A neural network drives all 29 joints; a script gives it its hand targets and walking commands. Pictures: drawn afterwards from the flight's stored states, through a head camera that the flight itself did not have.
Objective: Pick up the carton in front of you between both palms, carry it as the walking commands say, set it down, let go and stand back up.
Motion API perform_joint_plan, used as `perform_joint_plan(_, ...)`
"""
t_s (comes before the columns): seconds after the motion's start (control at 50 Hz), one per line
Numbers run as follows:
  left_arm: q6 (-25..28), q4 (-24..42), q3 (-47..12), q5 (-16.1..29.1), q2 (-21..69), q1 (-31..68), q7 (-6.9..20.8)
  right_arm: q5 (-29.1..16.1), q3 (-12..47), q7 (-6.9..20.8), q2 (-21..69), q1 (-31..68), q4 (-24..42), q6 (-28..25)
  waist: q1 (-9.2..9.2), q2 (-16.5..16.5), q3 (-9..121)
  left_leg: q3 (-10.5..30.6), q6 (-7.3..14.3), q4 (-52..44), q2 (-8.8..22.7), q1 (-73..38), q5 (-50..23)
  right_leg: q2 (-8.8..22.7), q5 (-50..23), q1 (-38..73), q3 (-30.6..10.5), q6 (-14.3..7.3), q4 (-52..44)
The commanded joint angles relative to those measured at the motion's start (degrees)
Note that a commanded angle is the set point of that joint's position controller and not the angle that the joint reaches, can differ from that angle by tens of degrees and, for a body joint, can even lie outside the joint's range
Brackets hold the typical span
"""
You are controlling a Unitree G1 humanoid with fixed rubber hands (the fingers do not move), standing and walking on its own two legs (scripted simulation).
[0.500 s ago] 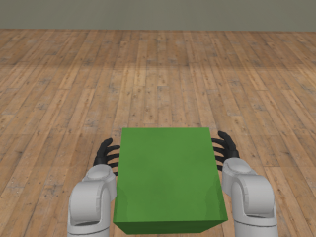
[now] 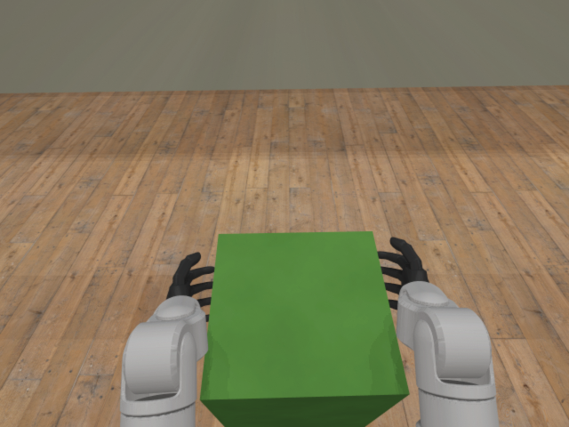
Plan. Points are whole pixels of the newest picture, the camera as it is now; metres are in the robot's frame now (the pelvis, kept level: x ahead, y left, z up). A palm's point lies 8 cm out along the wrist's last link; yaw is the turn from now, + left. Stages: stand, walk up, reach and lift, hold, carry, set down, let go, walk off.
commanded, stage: carry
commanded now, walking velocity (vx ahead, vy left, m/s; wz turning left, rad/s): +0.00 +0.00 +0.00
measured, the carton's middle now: (296, 337) +0.28 +0.00 -0.01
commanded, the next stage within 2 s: hold in 1.18 s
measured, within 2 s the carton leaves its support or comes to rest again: neither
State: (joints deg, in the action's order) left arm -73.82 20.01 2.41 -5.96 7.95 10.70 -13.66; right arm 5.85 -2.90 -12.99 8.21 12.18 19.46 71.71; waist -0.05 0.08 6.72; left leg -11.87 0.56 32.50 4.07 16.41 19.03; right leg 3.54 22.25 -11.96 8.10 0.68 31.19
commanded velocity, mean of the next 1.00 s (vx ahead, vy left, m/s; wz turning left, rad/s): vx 0.00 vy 0.00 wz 0.00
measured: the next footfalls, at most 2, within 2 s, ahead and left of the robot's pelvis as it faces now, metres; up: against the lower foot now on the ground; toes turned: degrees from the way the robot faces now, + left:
none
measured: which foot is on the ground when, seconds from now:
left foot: down 0.00-1.00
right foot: down 0.00-1.00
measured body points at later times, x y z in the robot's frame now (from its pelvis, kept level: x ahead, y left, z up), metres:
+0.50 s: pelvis -0.04 +0.00 +0.00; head -0.07 +0.00 +0.45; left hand +0.24 +0.15 +0.07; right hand +0.25 -0.14 +0.08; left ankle -0.02 +0.10 -0.73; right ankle -0.07 -0.11 -0.73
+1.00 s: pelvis -0.06 +0.01 +0.00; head -0.07 +0.01 +0.45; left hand +0.24 +0.15 +0.02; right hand +0.25 -0.14 +0.03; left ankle -0.02 +0.10 -0.73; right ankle -0.07 -0.11 -0.73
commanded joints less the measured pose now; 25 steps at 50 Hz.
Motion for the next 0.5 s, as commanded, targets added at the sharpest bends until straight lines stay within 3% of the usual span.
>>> perform_joint_plan(0.0, 2.9, 9.5, -32.1, 21.9, 57.0, 26.0, 14.4, -20.4, 31.9, 13.6, 58.5, 18.4, 4.6, -0.5, 0.11, 0.6, 17.4, 5.1, 0.0, 0.0, 5.8, -10.3, -33.4, 6.2, -37.5, 4.8, -4.1, -0.3, -0.7)
perform_joint_plan(0.12, 2.6, 8.8, -32.2, 21.6, 56.1, 25.7, 14.5, -20.5, 32.1, 14.0, 57.6, 18.7, 4.3, -0.1, 0.12, 0.3, 15.0, 5.6, 0.0, -1.8, 6.1, -8.9, -29.3, 6.2, -31.5, 3.6, -4.4, -0.5, -2.2)
perform_joint_plan(0.24, 3.4, 3.6, -32.8, 20.4, 55.2, 26.4, 16.1, -19.6, 32.6, 16.0, 56.6, 19.5, -0.9, -0.8, 0.13, 0.0, 12.3, 6.2, 0.2, -4.0, 6.3, -7.7, -24.9, 6.1, -25.3, 1.8, -4.7, -0.8, -4.2)
perform_joint_plan(0.36, 8.6, -3.4, -32.4, 19.0, 57.4, 30.8, 19.8, -17.5, 31.2, 19.7, 58.9, 23.3, -8.8, -5.8, 0.14, -0.2, 10.8, 6.7, 0.6, -6.1, 6.3, -6.8, -19.4, 5.9, -18.6, -0.2, -5.1, -1.2, -6.2)
perform_joint_plan(0.48, 14.8, -8.1, -31.6, 17.5, 59.0, 32.6, 22.4, -15.8, 30.2, 22.3, 61.0, 24.8, -14.1, -11.8, 0.18, 0.0, 12.8, 6.8, 0.8, -6.7, 6.4, -7.3, -17.9, 5.9, -16.3, 0.0, -5.3, -1.4, -6.5)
